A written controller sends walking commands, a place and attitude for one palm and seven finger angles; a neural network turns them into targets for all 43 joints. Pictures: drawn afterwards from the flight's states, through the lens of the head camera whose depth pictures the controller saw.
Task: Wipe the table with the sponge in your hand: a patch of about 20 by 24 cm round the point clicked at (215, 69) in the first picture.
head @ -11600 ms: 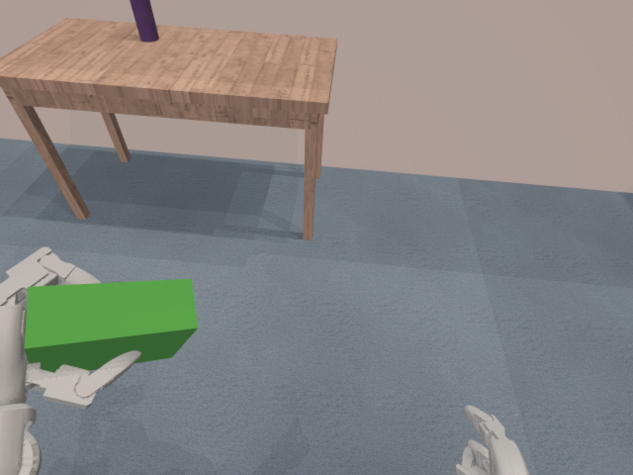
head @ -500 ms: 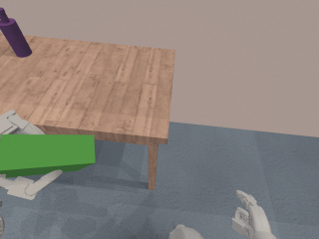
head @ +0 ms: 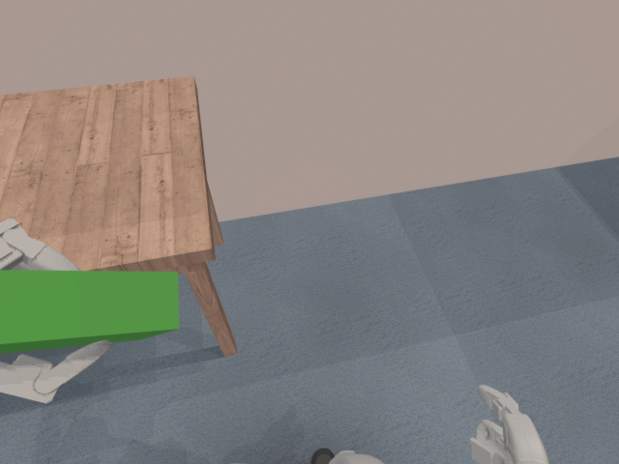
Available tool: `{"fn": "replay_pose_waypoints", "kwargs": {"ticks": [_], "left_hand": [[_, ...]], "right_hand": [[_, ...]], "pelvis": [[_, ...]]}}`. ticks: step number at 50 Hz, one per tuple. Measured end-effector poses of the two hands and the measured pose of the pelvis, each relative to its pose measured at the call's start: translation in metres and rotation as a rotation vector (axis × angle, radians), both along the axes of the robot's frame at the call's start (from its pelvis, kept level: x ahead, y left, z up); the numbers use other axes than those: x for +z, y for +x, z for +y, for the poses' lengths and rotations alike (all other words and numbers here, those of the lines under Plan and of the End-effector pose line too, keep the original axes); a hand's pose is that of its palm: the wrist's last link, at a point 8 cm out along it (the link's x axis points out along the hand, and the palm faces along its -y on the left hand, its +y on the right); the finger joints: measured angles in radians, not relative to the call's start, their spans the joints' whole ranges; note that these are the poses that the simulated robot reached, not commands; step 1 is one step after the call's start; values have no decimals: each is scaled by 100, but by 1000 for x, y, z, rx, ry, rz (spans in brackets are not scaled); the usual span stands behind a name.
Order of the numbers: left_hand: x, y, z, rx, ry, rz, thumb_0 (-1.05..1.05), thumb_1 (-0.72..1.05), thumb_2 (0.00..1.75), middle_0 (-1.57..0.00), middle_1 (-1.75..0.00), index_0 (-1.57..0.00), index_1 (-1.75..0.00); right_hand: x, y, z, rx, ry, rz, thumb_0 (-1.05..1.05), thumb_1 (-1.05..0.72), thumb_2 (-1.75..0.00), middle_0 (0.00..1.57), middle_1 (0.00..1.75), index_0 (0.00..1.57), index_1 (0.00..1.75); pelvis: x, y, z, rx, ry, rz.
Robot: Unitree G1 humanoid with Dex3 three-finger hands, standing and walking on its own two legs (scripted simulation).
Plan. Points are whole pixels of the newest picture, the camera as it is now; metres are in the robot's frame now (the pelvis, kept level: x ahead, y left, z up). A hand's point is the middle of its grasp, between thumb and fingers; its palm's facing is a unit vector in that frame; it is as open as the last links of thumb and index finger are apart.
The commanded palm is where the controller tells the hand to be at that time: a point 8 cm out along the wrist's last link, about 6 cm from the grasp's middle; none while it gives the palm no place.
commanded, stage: turn to face it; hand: left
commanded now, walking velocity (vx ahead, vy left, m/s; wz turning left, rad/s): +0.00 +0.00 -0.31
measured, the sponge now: (109, 311) +0.23 +0.20 +0.15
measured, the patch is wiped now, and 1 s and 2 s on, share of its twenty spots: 0.00 0.00 0.00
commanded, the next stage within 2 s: take the last steps up to it in 0.18 s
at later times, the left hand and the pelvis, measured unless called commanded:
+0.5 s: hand (135, 349) +0.19 +0.16 +0.17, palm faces +0.19 -0.83 -0.53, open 9.4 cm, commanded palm +0.14 +0.22 +0.18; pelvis -0.05 -0.04 +0.01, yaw -7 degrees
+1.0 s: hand (56, 360) +0.18 +0.21 +0.17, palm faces +0.34 -0.84 -0.42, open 9.4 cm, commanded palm +0.13 +0.27 +0.18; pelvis -0.05 -0.01 -0.01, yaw -3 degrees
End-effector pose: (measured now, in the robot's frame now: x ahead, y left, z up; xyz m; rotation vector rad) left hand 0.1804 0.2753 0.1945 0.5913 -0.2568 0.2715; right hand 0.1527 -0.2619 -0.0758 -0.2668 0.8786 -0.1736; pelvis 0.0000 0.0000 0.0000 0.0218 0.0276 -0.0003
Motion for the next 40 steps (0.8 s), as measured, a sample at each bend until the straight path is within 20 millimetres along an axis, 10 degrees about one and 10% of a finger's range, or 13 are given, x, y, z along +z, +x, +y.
{"fn": "replay_pose_waypoints", "kwargs": {"ticks": [8, 21, 31, 40], "left_hand": [[-10, -7, -3, 23, -51, -8, -1, -43, 99, -79, -135, -82, -133], [-11, -5, -77, -115, -33, 37, -1, -43, 99, -79, -135, -82, -133], [-6, -40, -50, -68, -26, 13, -1, -43, 99, -79, -135, -82, -133], [-11, -48, -27, 14, -57, -58, -1, -43, 99, -79, -135, -82, -133]], "right_hand": [[3, -23, 12, -35, 45, -94, 1, -91, -90, 19, 30, 19, 30], [-25, -75, -7, -100, 159, -51, 1, -90, -90, 20, 30, 20, 30], [-2, -112, -46, -134, -21, -3, 1, -91, -90, 20, 30, 20, 30], [-6, -93, -15, -89, 22, -99, 1, -91, -90, 20, 30, 20, 30]], "pelvis": [[0, -15, -5, -67, -20, -28], [-1, -48, -41, -127, -15, -28], [5, -58, -32, -97, -9, -16], [-1, -55, -23, -74, -23, -41]]}}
